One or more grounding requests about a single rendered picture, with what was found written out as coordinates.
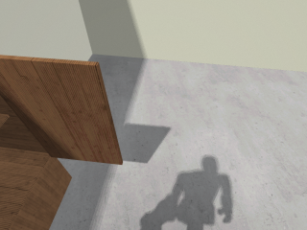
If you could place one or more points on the cupboard door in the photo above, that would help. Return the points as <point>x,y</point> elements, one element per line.
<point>63,103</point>

